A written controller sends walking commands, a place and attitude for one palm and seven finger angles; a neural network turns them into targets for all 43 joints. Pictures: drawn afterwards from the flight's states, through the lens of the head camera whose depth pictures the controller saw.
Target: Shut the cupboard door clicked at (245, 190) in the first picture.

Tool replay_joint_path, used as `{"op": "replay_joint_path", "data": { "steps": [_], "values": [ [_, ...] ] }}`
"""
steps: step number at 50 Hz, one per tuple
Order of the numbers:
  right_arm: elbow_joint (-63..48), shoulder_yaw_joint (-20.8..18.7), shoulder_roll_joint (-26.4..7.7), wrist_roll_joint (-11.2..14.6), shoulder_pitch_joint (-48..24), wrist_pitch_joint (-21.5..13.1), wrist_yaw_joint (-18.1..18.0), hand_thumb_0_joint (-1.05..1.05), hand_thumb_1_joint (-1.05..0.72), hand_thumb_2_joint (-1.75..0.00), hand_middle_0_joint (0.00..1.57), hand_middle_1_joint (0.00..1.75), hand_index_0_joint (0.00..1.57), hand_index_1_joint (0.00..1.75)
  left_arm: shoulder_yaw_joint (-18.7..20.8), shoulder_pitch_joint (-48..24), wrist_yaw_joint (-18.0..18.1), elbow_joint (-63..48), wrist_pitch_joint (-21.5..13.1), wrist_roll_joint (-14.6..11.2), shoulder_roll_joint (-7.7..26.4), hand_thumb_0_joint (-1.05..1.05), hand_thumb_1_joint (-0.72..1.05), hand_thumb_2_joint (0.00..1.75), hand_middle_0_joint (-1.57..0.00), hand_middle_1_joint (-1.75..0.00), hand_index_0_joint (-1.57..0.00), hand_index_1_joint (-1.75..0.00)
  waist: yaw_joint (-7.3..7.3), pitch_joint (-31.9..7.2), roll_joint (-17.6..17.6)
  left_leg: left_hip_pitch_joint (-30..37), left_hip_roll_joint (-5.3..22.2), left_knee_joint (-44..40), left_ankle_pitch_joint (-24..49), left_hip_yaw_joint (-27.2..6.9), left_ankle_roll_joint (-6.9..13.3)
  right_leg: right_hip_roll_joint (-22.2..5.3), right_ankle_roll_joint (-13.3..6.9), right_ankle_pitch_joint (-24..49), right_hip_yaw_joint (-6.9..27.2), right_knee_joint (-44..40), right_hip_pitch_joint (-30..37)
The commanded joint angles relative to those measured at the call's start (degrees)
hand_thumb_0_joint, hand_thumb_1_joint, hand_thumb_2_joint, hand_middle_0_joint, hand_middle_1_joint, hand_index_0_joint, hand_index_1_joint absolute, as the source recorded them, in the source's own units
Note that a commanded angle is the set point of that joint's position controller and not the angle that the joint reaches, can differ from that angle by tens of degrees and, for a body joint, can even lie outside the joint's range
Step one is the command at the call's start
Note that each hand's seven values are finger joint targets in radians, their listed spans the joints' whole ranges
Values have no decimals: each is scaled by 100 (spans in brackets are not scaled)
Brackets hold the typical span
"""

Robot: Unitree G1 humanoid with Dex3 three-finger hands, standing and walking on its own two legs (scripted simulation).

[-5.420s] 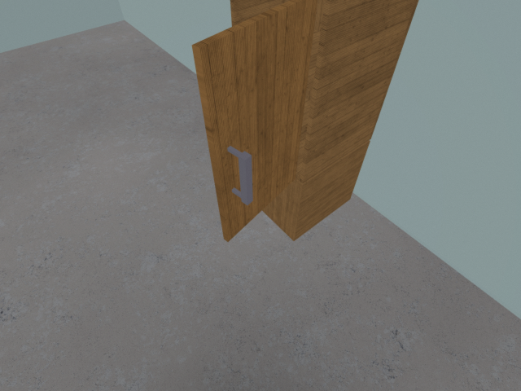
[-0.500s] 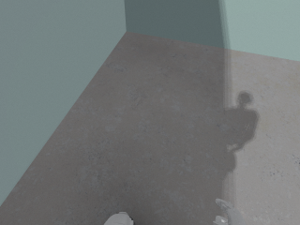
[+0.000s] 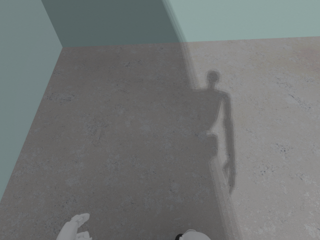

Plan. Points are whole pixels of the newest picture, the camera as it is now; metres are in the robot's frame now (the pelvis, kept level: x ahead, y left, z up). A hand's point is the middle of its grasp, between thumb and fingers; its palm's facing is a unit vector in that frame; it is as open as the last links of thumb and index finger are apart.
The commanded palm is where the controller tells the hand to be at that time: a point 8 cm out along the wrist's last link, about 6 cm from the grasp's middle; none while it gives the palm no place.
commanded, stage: walk to a spot facing it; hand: left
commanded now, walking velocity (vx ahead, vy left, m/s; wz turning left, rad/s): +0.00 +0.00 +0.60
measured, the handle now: out of the picture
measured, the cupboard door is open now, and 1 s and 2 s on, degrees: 100 100 100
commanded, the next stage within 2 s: none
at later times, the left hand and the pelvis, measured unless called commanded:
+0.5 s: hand out of the picture +0.14 +0.22 -0.18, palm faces +0.28 -0.94 -0.21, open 7.3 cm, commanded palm none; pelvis +0.11 +0.01 +0.00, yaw +15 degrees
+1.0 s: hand out of the picture +0.10 +0.13 -0.14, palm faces +0.53 -0.80 -0.26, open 7.3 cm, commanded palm none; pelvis +0.16 -0.07 +0.02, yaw +34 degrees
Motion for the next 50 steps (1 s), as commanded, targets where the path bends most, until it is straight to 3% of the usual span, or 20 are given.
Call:
{"op": "replay_joint_path", "data": {
  "steps": [1,6,9,14,18,19,20,21,22,24,27,33,35,37,38,39,40,43,46,50],
  "values": [
    [-562,-45,-376,205,-463,-50,-59,0,-90,-90,20,30,20,30,148,2227,272,494,-176,-148,1174,0,90,90,-20,-30,-20,-30,1090,-1866,-843,-3096,-215,3995,-1015,-1341,120,-2317,-1232,3951,2338,-981,3883],
    [-275,-43,-50,103,-273,294,-7,0,-90,-90,20,30,20,30,-108,632,349,61,-149,-119,360,0,90,90,-20,-30,-20,-30,186,-594,-687,-2353,85,3134,282,-1400,27,-1620,-548,2976,276,-1676,1220],
    [-342,-71,31,88,-334,393,63,0,-90,-90,20,30,20,30,-85,510,349,45,-129,-109,322,0,90,90,-20,-30,-20,-30,68,-515,-711,-2350,-35,2714,673,-1181,-33,-1456,-438,2473,-108,-1772,1058],
    [-839,-141,-58,63,-1210,386,152,0,-90,-90,20,30,20,30,75,622,376,-68,-47,-49,406,0,90,90,-20,-30,-20,-30,299,-418,-724,-2458,-64,1545,590,-963,9,-1731,-449,2015,-220,-1393,1396],
    [-1080,-212,-446,9,-1191,370,188,0,-90,-90,20,30,20,30,167,592,349,-211,44,-75,645,0,90,90,-20,-30,-20,-30,129,-558,-370,-1564,-303,383,1180,-825,159,-1676,-119,1665,-494,-297,1311],
    [-1067,-295,-768,-14,-770,341,182,0,-90,-90,20,30,20,30,159,594,338,-274,84,-97,567,0,90,90,-20,-30,-20,-30,-80,-863,524,-865,-28,-294,2334,-1432,374,-1352,166,972,-651,720,901],
    [-1108,-437,-1477,-75,-396,281,134,0,-90,-90,20,30,20,30,105,622,310,-523,132,-177,273,0,90,90,-20,-30,-20,-30,-206,-1055,2316,-176,1555,-882,4664,-3761,1286,-401,680,-2283,-704,2219,-503],
    [-1074,-457,-1733,-35,-226,327,68,0,-90,-90,20,30,20,30,39,254,335,-781,194,-98,365,0,90,90,-20,-30,-20,-30,-307,-1192,1637,-396,2085,-1149,4198,-4376,1777,-114,611,-3206,177,3157,-658],
    [-1165,-461,-1711,-19,-511,313,1,0,-90,-90,20,30,20,30,71,124,341,-787,246,-69,319,0,90,90,-20,-30,-20,-30,-159,-1281,1365,-487,1873,-1330,3064,-4404,1647,-132,630,-2670,574,3714,-1058],
    [-1420,-378,-1411,2,-1204,279,-43,0,-90,-90,20,30,20,30,113,186,284,-632,246,-51,403,0,90,90,-20,-30,-20,-30,101,-983,1060,-995,1295,-1391,2195,-3629,1312,-254,691,-1705,800,3849,-1166],
    [-1518,-338,-1374,11,-1506,203,-38,0,-90,-90,20,30,20,30,105,554,242,-510,289,-78,377,0,90,90,-20,-30,-20,-30,289,-1115,820,-828,811,-1191,3005,-2790,1151,-181,752,-1409,693,3058,-787],
    [-1577,-475,-1585,-1,-1644,341,55,0,-90,-90,20,30,20,30,39,485,272,-699,336,-119,387,0,90,90,-20,-30,-20,-30,206,-1051,886,-1098,673,-1155,2355,-3008,1185,118,724,-1645,478,1349,52],
    [-1661,-520,-1595,5,-1896,399,79,0,-90,-90,20,30,20,30,43,757,269,-673,312,-129,420,0,90,90,-20,-30,-20,-30,303,-1005,1092,-1482,527,-1047,2015,-3096,1088,271,687,-1420,348,610,630],
    [-1778,-524,-1514,51,-2158,442,100,0,-90,-90,20,30,20,30,111,1258,287,-596,256,-125,586,0,90,90,-20,-30,-20,-30,584,-976,769,-2242,183,-659,1388,-3001,815,222,619,-662,320,-736,1696],
    [-1882,-490,-1167,104,-2175,461,140,0,-90,-90,20,30,20,30,194,1489,336,-604,198,-49,1003,0,90,90,-20,-30,-20,-30,694,-974,-438,-3161,-412,318,553,-2452,426,-783,287,-1171,1383,-1776,2386],
    [-2065,-431,-899,104,-2365,439,181,0,-90,-90,20,30,20,30,251,1388,366,-702,175,19,1518,0,90,90,-20,-30,-20,-30,794,-764,-1888,-3741,-1099,1888,-724,-1519,-11,-2340,-392,-712,2906,-2269,2138],
    [-2025,-466,-1101,42,-2417,452,192,0,-90,-90,20,30,20,30,168,1107,394,-772,161,-32,1348,0,90,90,-20,-30,-20,-30,644,-630,-1378,-3507,-727,3000,-752,-1853,90,-2467,-638,93,2496,-2037,1521],
    [-1704,-417,-917,63,-2227,550,250,0,-90,-90,20,30,20,30,39,630,394,-835,99,-70,847,0,90,90,-20,-30,-20,-30,292,-487,-1180,-3410,-476,3777,61,-1676,-70,-1551,-379,2008,976,-1342,1561],
    [-1709,-340,-741,95,-2412,567,299,0,-90,-90,20,30,20,30,64,872,404,-780,86,-48,892,0,90,90,-20,-30,-20,-30,427,-584,-1086,-3064,-525,2702,128,-1306,-133,-1457,-254,2612,454,-1185,1983],
    [-1798,-261,-651,109,-2772,535,313,0,-90,-90,20,30,20,30,135,1294,396,-614,98,-22,1108,0,90,90,-20,-30,-20,-30,665,-590,-1085,-2672,-618,1552,-10,-1013,-79,-1646,-313,3108,364,-962,2327]
  ]
}}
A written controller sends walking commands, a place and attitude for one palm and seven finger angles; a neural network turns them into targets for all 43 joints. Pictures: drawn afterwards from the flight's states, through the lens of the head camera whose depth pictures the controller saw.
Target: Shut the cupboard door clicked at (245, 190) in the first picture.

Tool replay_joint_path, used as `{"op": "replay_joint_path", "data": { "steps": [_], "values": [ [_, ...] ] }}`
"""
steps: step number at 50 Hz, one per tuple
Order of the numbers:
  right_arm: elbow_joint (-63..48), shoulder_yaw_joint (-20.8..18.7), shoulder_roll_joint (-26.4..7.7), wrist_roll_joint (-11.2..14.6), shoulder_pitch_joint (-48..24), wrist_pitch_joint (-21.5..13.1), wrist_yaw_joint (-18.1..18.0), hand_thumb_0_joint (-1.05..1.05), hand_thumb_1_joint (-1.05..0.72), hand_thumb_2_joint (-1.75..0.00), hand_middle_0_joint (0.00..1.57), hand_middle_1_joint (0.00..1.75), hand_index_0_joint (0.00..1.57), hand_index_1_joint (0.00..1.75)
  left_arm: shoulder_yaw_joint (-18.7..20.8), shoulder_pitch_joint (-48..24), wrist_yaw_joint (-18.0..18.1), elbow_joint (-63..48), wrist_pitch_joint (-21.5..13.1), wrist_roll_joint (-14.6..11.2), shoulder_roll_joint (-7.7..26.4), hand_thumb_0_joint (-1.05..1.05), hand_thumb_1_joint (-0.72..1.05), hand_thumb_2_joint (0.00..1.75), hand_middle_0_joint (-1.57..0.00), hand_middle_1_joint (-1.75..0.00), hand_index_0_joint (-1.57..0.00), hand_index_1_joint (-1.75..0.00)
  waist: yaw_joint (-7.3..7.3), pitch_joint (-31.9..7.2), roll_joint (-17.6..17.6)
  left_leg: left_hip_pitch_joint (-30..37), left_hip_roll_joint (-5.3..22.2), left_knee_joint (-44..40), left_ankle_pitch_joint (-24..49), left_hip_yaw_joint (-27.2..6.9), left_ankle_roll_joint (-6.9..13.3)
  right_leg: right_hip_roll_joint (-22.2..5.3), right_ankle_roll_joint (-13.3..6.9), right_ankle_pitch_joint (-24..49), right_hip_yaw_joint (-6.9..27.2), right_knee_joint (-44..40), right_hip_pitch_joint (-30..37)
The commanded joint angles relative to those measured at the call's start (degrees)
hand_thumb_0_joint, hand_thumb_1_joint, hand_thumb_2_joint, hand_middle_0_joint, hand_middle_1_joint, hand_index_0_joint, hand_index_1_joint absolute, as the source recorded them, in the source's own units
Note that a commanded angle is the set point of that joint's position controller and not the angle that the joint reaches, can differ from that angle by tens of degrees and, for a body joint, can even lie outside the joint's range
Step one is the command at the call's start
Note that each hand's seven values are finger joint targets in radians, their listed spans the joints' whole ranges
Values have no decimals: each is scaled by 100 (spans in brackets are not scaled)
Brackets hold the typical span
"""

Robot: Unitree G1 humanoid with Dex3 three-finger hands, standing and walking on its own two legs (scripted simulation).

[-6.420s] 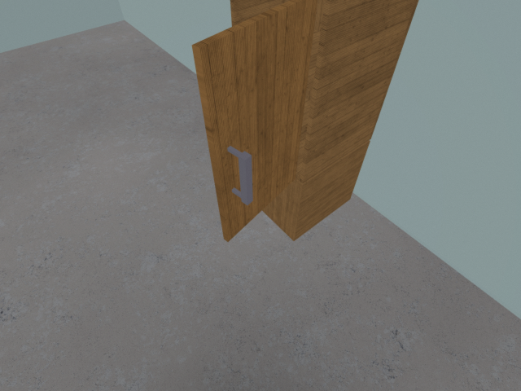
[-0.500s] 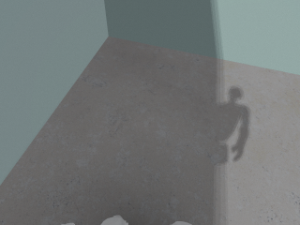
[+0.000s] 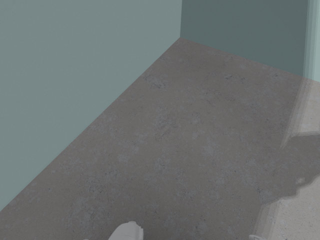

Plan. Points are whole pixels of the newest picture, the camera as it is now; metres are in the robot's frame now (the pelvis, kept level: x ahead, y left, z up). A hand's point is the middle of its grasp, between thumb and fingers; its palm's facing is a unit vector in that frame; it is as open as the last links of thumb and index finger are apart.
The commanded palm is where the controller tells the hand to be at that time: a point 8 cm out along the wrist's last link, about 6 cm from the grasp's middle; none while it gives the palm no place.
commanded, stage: walk to a spot facing it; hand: left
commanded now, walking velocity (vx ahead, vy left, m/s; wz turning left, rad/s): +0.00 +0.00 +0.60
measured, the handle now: out of the picture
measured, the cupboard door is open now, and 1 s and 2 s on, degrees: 100 100 100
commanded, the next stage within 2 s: none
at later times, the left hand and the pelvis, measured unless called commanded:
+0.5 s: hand out of the picture +0.05 +0.21 -0.16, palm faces +0.30 -0.90 -0.32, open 7.3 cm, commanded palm none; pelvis +0.01 -0.03 -0.02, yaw +18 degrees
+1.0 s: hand out of the picture -0.06 +0.19 -0.18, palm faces +0.60 -0.76 -0.26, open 7.3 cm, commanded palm none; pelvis +0.02 -0.03 -0.01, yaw +36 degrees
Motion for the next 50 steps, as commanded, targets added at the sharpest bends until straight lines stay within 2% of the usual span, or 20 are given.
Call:
{"op": "replay_joint_path", "data": {
  "steps": [1,4,6,7,8,11,14,20,22,23,24,25,29,37,40,41,42,43,47,50],
  "values": [
    [-655,39,-220,59,-646,-192,16,0,-90,-90,20,30,20,30,391,435,92,-226,-115,13,1418,0,90,90,-20,-30,-20,-30,363,-765,-1183,30,-28,-985,-148,285,28,-1355,-603,4061,658,-498,1091],
    [-646,23,-307,54,-373,-241,-18,0,-90,-90,20,30,20,30,441,327,65,-201,-101,6,1444,0,90,90,-20,-30,-20,-30,207,-922,-1068,769,-71,-1953,284,391,128,-1393,-439,3882,446,-46,893],
    [-471,-83,-704,5,341,-318,-45,0,-90,-90,20,30,20,30,455,149,18,-280,-88,-78,1394,0,90,90,-20,-30,-20,-30,-236,-1314,-378,2350,230,-3039,1890,58,379,-1183,4,3163,15,1207,-56],
    [-423,-262,-1386,-51,797,-366,-87,0,-90,-90,20,30,20,30,385,50,-33,-519,-60,-117,1003,0,90,90,-20,-30,-20,-30,-481,-1591,1425,3450,1808,-3112,4077,-2094,1206,-306,470,-229,-171,2563,-1773],
    [-308,-297,-1638,-7,1145,-316,-123,0,-90,-90,20,30,20,30,285,-347,-8,-760,-2,-63,900,0,90,90,-20,-30,-20,-30,-593,-1467,1481,3228,2520,-3204,5081,-2604,1856,-28,474,-2023,442,3279,-2359],
    [-486,-203,-1258,-37,419,-329,-275,0,-90,-90,20,30,20,30,338,-626,12,-556,117,-62,915,0,90,90,-20,-30,-20,-30,-296,-861,1264,1906,1737,-3429,3406,-1978,1534,-52,491,-1137,1050,3641,-2242],
    [-592,-135,-1096,-42,23,-370,-261,0,-90,-90,20,30,20,30,361,-259,-68,-392,166,-46,844,0,90,90,-20,-30,-20,-30,16,-749,975,1553,1213,-3563,2544,-1454,1209,118,496,-563,913,3126,-1828],
    [-604,-225,-1156,-60,-2,-290,-217,0,-90,-90,20,30,20,30,317,-168,-58,-506,90,-84,747,0,90,90,-20,-30,-20,-30,26,-834,988,1070,1011,-3281,2181,-1907,1164,626,423,-416,615,1042,-570],
    [-682,-229,-1035,-3,-144,-275,-203,0,-90,-90,20,30,20,30,375,300,-31,-436,9,-85,895,0,90,90,-20,-30,-20,-30,291,-1002,703,517,696,-2733,1906,-1788,890,566,384,431,638,-312,510],
    [-746,-189,-715,55,-78,-282,-172,0,-90,-90,20,30,20,30,465,541,20,-421,-67,-13,1305,0,90,90,-20,-30,-20,-30,404,-1147,-381,-323,138,-1776,869,-1250,507,-479,120,428,1678,-1186,1335],
    [-921,-138,-432,58,-208,-302,-135,0,-90,-90,20,30,20,30,529,542,57,-481,-89,49,1789,0,90,90,-20,-30,-20,-30,503,-1032,-1779,-889,-525,-298,-1013,-371,112,-1976,-564,1217,3090,-1541,1228],
    [-804,-180,-677,-10,-168,-261,-148,0,-90,-90,20,30,20,30,469,401,91,-466,-113,-10,1584,0,90,90,-20,-30,-20,-30,389,-992,-1504,-766,-154,867,-1043,-738,173,-2152,-885,1631,2955,-1421,717],
    [-499,-101,-393,27,6,-157,-33,0,-90,-90,20,30,20,30,311,-321,113,-615,-99,-18,1071,0,90,90,-20,-30,-20,-30,-10,-813,-1261,-556,115,1153,-101,-357,-16,-1130,-601,3046,1005,-886,613],
    [-581,28,-209,61,-412,-222,7,0,-90,-90,20,30,20,30,448,265,90,-341,-97,14,1408,0,90,90,-20,-30,-20,-30,324,-860,-1129,256,-8,-1218,-139,306,55,-1425,-628,3676,546,-476,1058],
    [-491,-18,-407,32,122,-287,-21,0,-90,-90,20,30,20,30,487,126,39,-326,-70,-45,1421,0,90,90,-20,-30,-20,-30,-6,-1056,-824,1450,-88,-2644,945,362,192,-1294,-214,3211,106,385,509],
    [-392,-117,-789,-7,569,-340,-38,0,-90,-90,20,30,20,30,480,66,14,-399,-46,-85,1279,0,90,90,-20,-30,-20,-30,-270,-1359,-5,2536,474,-3083,2165,-314,469,-1066,90,2294,-91,1367,-381],
    [-351,-304,-1490,-58,1014,-364,-84,0,-90,-90,20,30,20,30,354,-101,-39,-656,-21,-119,828,0,90,90,-20,-30,-20,-30,-527,-1429,1836,3312,2177,-3260,4459,-2614,1415,-150,547,-1553,-147,2732,-2152],
    [-227,-297,-1622,-29,1340,-315,-125,0,-90,-90,20,30,20,30,305,-487,5,-858,51,-44,888,0,90,90,-20,-30,-20,-30,-628,-1389,1320,2979,2559,-3280,4424,-2650,1868,-63,442,-2085,575,3345,-2325],
    [-477,-124,-1047,-39,360,-375,-292,0,-90,-90,20,30,20,30,364,-481,-27,-482,138,-52,856,0,90,90,-20,-30,-20,-30,-130,-853,1015,1899,1450,-3526,3252,-1695,1340,5,496,-688,1023,3692,-2168],
    [-499,-116,-1018,-39,254,-393,-270,0,-90,-90,20,30,20,30,356,-351,-51,-419,161,-58,814,0,90,90,-20,-30,-20,-30,-30,-850,794,1731,1223,-3594,2752,-1523,1250,139,491,-516,948,3065,-1803]
  ]
}}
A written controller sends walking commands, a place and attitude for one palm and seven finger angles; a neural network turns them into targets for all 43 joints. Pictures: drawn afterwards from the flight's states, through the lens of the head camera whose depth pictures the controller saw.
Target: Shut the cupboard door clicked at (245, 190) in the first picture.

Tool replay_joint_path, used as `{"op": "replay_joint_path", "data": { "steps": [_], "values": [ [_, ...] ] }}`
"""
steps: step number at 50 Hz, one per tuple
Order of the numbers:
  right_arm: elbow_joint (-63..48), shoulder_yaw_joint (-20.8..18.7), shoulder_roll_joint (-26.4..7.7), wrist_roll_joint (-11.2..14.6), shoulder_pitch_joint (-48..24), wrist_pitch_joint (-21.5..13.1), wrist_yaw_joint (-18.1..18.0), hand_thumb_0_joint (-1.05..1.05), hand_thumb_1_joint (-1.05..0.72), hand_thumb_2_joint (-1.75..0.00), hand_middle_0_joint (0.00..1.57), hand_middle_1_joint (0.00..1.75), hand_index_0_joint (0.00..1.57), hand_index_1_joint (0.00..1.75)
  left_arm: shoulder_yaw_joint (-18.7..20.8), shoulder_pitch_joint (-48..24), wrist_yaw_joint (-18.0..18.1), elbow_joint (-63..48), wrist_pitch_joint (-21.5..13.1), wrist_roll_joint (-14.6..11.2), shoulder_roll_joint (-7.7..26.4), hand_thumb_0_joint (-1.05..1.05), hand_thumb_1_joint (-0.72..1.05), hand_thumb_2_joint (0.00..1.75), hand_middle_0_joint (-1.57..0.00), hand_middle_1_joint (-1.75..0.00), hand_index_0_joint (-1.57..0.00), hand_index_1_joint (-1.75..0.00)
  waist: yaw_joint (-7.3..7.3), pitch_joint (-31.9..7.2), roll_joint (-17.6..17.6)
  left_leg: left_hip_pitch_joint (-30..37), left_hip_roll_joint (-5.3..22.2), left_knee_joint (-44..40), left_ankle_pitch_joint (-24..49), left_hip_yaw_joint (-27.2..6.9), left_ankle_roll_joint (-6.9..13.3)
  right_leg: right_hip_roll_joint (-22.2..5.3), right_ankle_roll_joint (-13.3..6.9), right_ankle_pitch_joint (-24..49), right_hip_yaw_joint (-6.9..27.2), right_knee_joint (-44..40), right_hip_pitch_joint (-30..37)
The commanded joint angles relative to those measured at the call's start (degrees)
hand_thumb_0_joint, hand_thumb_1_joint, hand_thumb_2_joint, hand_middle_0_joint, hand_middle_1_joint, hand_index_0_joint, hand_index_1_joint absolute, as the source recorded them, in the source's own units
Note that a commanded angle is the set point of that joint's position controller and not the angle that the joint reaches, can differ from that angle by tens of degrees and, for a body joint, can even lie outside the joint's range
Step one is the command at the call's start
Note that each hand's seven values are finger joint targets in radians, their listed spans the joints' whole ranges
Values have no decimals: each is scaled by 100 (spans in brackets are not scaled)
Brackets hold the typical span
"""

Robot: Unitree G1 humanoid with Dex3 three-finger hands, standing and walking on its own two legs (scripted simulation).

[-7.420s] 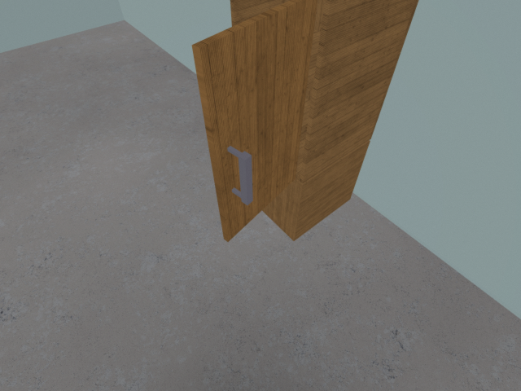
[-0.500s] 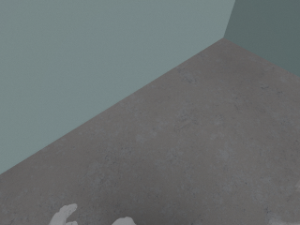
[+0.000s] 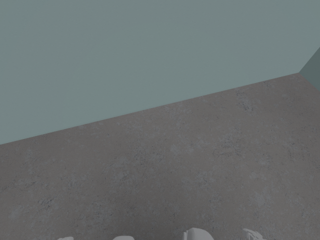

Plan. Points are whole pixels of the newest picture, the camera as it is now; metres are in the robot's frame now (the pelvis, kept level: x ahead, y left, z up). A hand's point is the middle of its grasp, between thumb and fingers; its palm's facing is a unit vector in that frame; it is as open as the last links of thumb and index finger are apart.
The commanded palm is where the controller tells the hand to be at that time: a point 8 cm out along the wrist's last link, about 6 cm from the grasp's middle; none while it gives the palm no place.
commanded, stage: walk to a spot facing it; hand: left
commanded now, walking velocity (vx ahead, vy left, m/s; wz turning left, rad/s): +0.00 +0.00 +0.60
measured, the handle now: out of the picture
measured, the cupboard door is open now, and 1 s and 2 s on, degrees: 100 100 100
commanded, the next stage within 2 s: none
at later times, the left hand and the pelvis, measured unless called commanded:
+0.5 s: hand out of the picture +0.02 +0.14 -0.15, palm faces +0.31 -0.92 -0.24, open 7.3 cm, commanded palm none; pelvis +0.01 -0.06 +0.01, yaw +19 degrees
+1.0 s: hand out of the picture +0.00 +0.18 -0.15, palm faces +0.56 -0.78 -0.29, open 7.3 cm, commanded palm none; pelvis +0.03 -0.07 +0.00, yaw +35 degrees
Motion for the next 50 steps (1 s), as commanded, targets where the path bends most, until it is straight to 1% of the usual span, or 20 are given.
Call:
{"op": "replay_joint_path", "data": {
  "steps": [1,6,9,10,11,12,14,16,25,27,29,30,31,32,34,37,45,48,49,50],
  "values": [
    [-290,-303,-1215,15,217,-69,-81,0,-90,-90,20,30,20,30,57,-149,-4,-573,-168,-22,345,0,90,90,-20,-30,-20,-30,-156,-787,1007,680,1372,-1344,1664,-1468,739,88,30,220,199,-483,-128],
    [-327,-385,-1282,-8,88,3,-41,0,-90,-90,20,30,20,30,25,-105,5,-694,-208,-46,281,0,90,90,-20,-30,-20,-30,-135,-832,1234,353,1222,-1150,1357,-1815,710,432,-35,167,13,-1992,718],
    [-438,-411,-1162,63,-164,31,-20,0,-90,-90,20,30,20,30,86,565,35,-591,-327,-51,467,0,90,90,-20,-30,-20,-30,217,-997,822,-411,804,-437,1048,-1693,349,419,-104,1229,-6,-3854,2207],
    [-522,-368,-802,119,-84,34,11,0,-90,-90,20,30,20,30,187,788,92,-559,-392,32,916,0,90,90,-20,-30,-20,-30,309,-1118,-403,-1425,171,631,-219,-1098,-54,-790,-421,1100,1230,-4728,3069],
    [-673,-323,-630,109,-227,11,43,0,-90,-90,20,30,20,30,211,688,118,-620,-390,80,1315,0,90,90,-20,-30,-20,-30,362,-902,-1584,-1871,-373,2159,-1993,-296,-388,-2199,-1136,1702,2399,-4980,2667],
    [-587,-370,-880,50,-239,58,39,0,-90,-90,20,30,20,30,151,523,147,-638,-416,29,1094,0,90,90,-20,-30,-20,-30,254,-814,-1401,-1767,-17,3186,-1890,-634,-329,-2169,-1371,2056,2193,-4845,2126],
    [-339,-372,-759,66,-43,150,89,0,-90,-90,20,30,20,30,54,-74,160,-745,-393,-5,708,0,90,90,-20,-30,-20,-30,-100,-607,-908,-1723,208,3917,-1118,-518,-436,-1541,-1228,2666,1093,-4537,1941],
    [-262,-295,-581,61,-76,178,150,0,-90,-90,20,30,20,30,1,-77,148,-778,-435,1,558,0,90,90,-20,-30,-20,-30,-124,-563,-876,-1581,243,3627,-807,-242,-543,-1200,-1047,3459,330,-4371,1971],
    [-354,-154,-398,114,-597,115,178,0,-90,-90,20,30,20,30,144,631,142,-431,-435,57,887,0,90,90,-20,-30,-20,-30,246,-778,-908,-909,194,1241,-1073,377,-487,-1565,-1132,4519,-201,-3896,2803],
    [-349,-154,-422,114,-447,80,159,0,-90,-90,20,30,20,30,180,591,120,-398,-421,49,956,0,90,90,-20,-30,-20,-30,162,-857,-828,-448,122,671,-811,523,-418,-1608,-1035,4459,-347,-3637,2635],
    [-283,-202,-608,81,-13,35,148,0,-90,-90,20,30,20,30,197,450,75,-381,-404,2,935,0,90,90,-20,-30,-20,-30,-131,-1001,-494,625,94,-431,99,476,-294,-1446,-674,4004,-707,-2843,2042],
    [-199,-321,-1058,40,434,-13,128,0,-90,-90,20,30,20,30,186,399,45,-506,-375,-38,799,0,90,90,-20,-30,-20,-30,-406,-1297,462,1732,783,-792,1407,-399,59,-1097,-330,2824,-938,-1801,990],
    [-143,-501,-1740,6,909,-25,80,0,-90,-90,20,30,20,30,50,100,0,-786,-347,-73,357,0,90,90,-20,-30,-20,-30,-688,-1291,2146,2275,2422,-1051,3668,-2578,1007,-207,85,-1122,-890,-452,-634],
    [-22,-490,-1829,42,1181,9,18,0,-90,-90,20,30,20,30,16,-272,39,-951,-260,1,473,0,90,90,-20,-30,-20,-30,-731,-1237,1330,2022,2729,-1028,3703,-2600,1361,-191,-8,-1272,-112,126,-859],
    [-169,-407,-1456,39,687,-27,-115,0,-90,-90,20,30,20,30,44,-362,61,-762,-235,-16,407,0,90,90,-20,-30,-20,-30,-509,-1214,1642,1612,2052,-1051,3019,-2039,1079,-198,35,-482,272,485,-895],
    [-317,-292,-1208,29,119,-73,-113,0,-90,-90,20,30,20,30,83,-49,-8,-517,-178,-6,417,0,90,90,-20,-30,-20,-30,-149,-823,936,895,1452,-1261,2271,-1376,741,-73,50,270,248,242,-429],
    [-312,-378,-1264,-3,82,-7,-48,0,-90,-90,20,30,20,30,22,-142,1,-725,-204,-40,312,0,90,90,-20,-30,-20,-30,-155,-800,1233,475,1202,-1108,1640,-1778,728,387,2,168,13,-1869,607],
    [-398,-396,-1162,41,-113,10,-39,0,-90,-90,20,30,20,30,78,506,-28,-588,-327,-37,389,0,90,90,-20,-30,-20,-30,164,-1105,1018,-280,858,-620,203,-1882,487,532,-60,811,-124,-3570,2184],
    [-465,-357,-904,90,-224,2,-8,0,-90,-90,20,30,20,30,183,926,-13,-501,-407,29,784,0,90,90,-20,-30,-20,-30,424,-1161,96,-1323,302,263,-866,-1375,141,-195,-239,233,617,-4544,3240],
    [-648,-262,-487,103,-350,-47,34,0,-90,-90,20,30,20,30,277,1129,35,-476,-439,103,1307,0,90,90,-20,-30,-20,-30,602,-974,-1741,-2530,-404,1900,-2069,-320,-323,-1937,-857,-570,2622,-5291,3620]
  ]
}}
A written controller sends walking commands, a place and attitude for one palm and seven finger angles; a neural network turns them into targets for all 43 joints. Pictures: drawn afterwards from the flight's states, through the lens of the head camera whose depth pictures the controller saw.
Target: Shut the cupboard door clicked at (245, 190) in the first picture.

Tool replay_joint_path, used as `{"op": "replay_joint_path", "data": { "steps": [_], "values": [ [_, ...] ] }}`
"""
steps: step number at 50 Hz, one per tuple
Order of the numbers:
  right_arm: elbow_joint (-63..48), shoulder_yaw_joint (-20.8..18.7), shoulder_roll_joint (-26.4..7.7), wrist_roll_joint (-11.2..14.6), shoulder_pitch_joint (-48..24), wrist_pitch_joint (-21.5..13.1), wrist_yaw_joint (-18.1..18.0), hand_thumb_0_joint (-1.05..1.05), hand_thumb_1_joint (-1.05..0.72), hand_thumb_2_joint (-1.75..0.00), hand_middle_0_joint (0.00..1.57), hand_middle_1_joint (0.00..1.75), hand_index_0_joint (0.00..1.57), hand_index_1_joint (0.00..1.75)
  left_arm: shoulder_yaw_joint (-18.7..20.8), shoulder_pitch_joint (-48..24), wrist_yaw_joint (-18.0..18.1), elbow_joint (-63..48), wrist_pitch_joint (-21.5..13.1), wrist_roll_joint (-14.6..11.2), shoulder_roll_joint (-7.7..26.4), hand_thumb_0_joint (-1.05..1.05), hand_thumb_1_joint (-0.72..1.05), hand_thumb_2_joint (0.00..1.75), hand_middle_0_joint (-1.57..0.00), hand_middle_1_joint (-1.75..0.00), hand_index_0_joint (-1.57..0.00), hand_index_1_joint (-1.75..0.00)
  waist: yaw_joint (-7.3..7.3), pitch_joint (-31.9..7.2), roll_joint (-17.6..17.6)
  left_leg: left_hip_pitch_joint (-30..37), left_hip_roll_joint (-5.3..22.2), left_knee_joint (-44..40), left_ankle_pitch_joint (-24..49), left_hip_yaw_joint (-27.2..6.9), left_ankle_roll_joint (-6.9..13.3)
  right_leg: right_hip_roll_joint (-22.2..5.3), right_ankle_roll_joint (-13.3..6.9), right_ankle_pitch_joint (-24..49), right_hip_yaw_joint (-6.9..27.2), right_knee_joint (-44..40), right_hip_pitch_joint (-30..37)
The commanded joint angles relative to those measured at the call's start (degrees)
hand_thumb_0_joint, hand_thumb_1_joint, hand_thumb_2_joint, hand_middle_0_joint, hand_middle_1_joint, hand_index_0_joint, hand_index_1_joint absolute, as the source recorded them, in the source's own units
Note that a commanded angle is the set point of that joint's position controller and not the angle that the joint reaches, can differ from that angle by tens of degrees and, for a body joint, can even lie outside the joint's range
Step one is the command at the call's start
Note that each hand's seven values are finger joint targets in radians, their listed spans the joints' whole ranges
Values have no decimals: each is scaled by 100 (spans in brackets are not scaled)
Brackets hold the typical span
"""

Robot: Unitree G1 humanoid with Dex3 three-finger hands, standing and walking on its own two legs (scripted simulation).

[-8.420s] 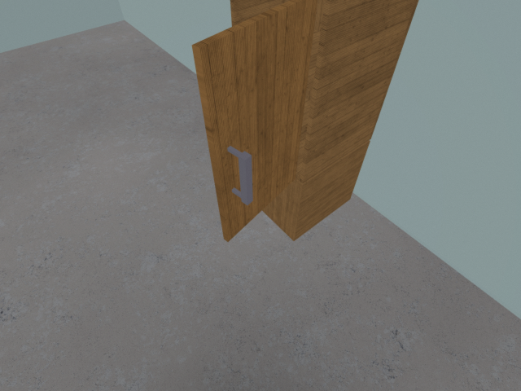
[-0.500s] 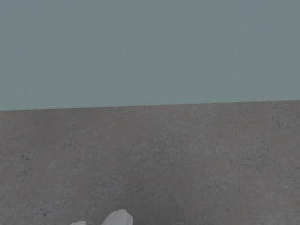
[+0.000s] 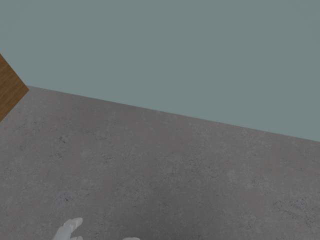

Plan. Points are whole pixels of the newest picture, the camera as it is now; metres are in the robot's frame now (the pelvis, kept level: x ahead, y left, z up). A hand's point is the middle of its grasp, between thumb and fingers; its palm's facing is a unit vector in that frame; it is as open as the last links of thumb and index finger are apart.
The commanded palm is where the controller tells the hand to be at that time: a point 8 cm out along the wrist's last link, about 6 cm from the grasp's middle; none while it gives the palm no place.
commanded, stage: walk to a spot facing it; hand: left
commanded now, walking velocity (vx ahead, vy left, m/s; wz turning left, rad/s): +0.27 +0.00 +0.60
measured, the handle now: out of the picture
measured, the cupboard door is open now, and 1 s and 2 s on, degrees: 100 100 100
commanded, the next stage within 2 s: none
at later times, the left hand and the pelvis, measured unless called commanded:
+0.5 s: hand out of the picture -0.01 +0.21 -0.18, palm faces +0.40 -0.89 -0.20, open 7.3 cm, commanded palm none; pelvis +0.12 +0.05 -0.02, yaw +21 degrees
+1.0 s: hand (76, 154) +0.38 +0.31 -0.14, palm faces +0.42 -0.89 -0.19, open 7.3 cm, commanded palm none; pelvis +0.32 +0.09 +0.00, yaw +29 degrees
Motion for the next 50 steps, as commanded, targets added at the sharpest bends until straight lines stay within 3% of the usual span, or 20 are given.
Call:
{"op": "replay_joint_path", "data": {
  "steps": [1,2,4,6,17,20,21,22,23,24,26,28,31,42,44,45,46,47,48,50],
  "values": [
    [-833,-244,-858,5,-785,-196,31,0,-90,-90,20,30,20,30,280,1117,120,-141,-215,36,1324,0,90,90,-20,-30,-20,-30,635,-442,-1703,-2326,128,2971,-1840,182,-68,-2636,-1108,-1380,2667,-2550,1576],
    [-743,-284,-829,-11,-837,-171,60,0,-90,-90,20,30,20,30,259,816,133,-165,-270,22,1109,0,90,90,-20,-30,-20,-30,436,-222,-1640,-2351,293,3518,-1346,74,-80,-2365,-1037,-1319,2604,-2592,1225],
    [-495,-279,-707,-21,-581,-123,176,0,-90,-90,20,30,20,30,144,339,120,-158,-366,7,681,0,90,90,-20,-30,-20,-30,90,-53,-1130,-2138,585,3784,-411,292,-176,-1849,-794,-108,977,-2370,1032],
    [-416,-209,-539,-1,-593,-128,231,0,-90,-90,20,30,20,30,99,559,114,-23,-473,9,545,0,90,90,-20,-30,-20,-30,127,-137,-1096,-2091,603,3455,-106,560,-260,-1615,-722,1231,200,-2170,1364],
    [-568,30,-243,14,-1384,-296,314,0,-90,-90,20,30,20,30,142,1532,68,668,-555,70,738,0,90,90,-20,-30,-20,-30,385,-88,-1118,-1357,375,795,-316,1488,92,-1965,-709,3759,-994,-1523,2301],
    [-239,-70,-540,-28,40,-400,178,0,-90,-90,20,30,20,30,171,1206,27,651,-554,15,961,0,90,90,-20,-30,-20,-30,-395,-890,-939,1018,-220,-54,-130,1931,387,-1727,-470,5000,-1584,435,1543],
    [-15,-220,-1058,-59,997,-430,94,0,-90,-90,20,30,20,30,161,1080,-37,525,-554,-7,812,0,90,90,-20,-30,-20,-30,-905,-1518,-292,2827,423,-351,97,1059,669,-1538,-241,3670,-1550,2069,204],
    [126,-437,-1897,-87,1681,-480,21,0,-90,-90,20,30,20,30,95,805,-135,134,-540,-77,381,0,90,90,-20,-30,-20,-30,-1100,-1812,1306,3865,2422,-914,944,-2128,1447,-458,115,-966,-1168,3938,-2025],
    [248,-440,-2022,40,1776,-452,-40,0,-90,-90,20,30,20,30,105,247,-74,-113,-496,-54,520,0,90,90,-20,-30,-20,-30,-1035,-1846,570,3653,2837,-1336,1351,-2551,1662,-500,-38,-1047,-136,4481,-2487],
    [80,-370,-1769,36,1370,-490,-99,0,-90,-90,20,30,20,30,119,56,-9,-125,-497,-57,467,0,90,90,-20,-30,-20,-30,-768,-1441,-66,2699,2766,-1504,703,-2177,1567,-607,-52,-672,10,4694,-2421],
    [-135,-188,-1164,22,421,-581,-136,0,-90,-90,20,30,20,30,125,455,-69,226,-398,54,331,0,90,90,-20,-30,-20,-30,-298,-534,771,1302,2090,-1903,110,-1122,1167,-907,5,25,200,4239,-2113],
    [-96,-60,-845,34,263,-689,-141,0,-90,-90,20,30,20,30,110,861,-120,460,-306,94,203,0,90,90,-20,-30,-20,-30,15,-391,674,1018,1651,-1951,1059,-363,1022,-822,52,416,97,3727,-1789],
    [53,-56,-767,61,414,-740,-119,0,-90,-90,20,30,20,30,86,836,-118,465,-259,87,125,0,90,90,-20,-30,-20,-30,143,-445,266,1013,1492,-2065,1430,-62,1070,-710,95,828,51,3209,-1697],
    [559,-98,-650,2,1196,-759,-162,0,-90,-90,20,30,20,30,-3,-708,-174,-144,-369,37,83,0,90,90,-20,-30,-20,-30,-125,-35,422,1424,1517,-1865,1965,-128,1108,-315,-57,1020,-225,412,-1084],
    [649,-100,-638,-5,1195,-725,-172,0,-90,-90,20,30,20,30,45,-338,-165,-46,-414,47,158,0,90,90,-20,-30,-20,-30,76,-149,346,1156,1376,-1335,1960,-145,970,-103,-149,1017,-359,-115,-120],
    [658,-90,-614,20,1148,-723,-175,0,-90,-90,20,30,20,30,96,359,-155,161,-468,52,272,0,90,90,-20,-30,-20,-30,400,-463,112,935,1092,-503,2170,7,805,-11,-222,1177,-386,-542,910],
    [631,-79,-454,95,1131,-764,-138,0,-90,-90,20,30,20,30,221,1326,-107,466,-548,91,685,0,90,90,-20,-30,-20,-30,786,-1039,-593,-163,692,943,1680,340,557,-777,-504,1126,482,-737,2671],
    [448,-29,-162,138,1259,-803,-120,0,-90,-90,20,30,20,30,356,2139,-45,713,-542,98,1232,0,90,90,-20,-30,-20,-30,922,-1692,-1950,-1414,-99,2676,-1374,920,267,-2427,-1050,1572,2392,-1315,3836],
    [436,-59,-365,109,1058,-763,-105,0,-90,-90,20,30,20,30,323,2013,-11,703,-554,23,1179,0,90,90,-20,-30,-20,-30,884,-1633,-1732,-1702,181,3709,-1667,473,277,-2690,-1290,1088,2918,-1766,3343],
    [403,-80,-226,67,457,-673,-49,0,-90,-90,20,30,20,30,162,1071,51,530,-531,20,527,0,90,90,-20,-30,-20,-30,531,-523,-851,-1921,728,4062,-553,322,249,-2277,-1132,612,1734,-1994,1853]
  ]
}}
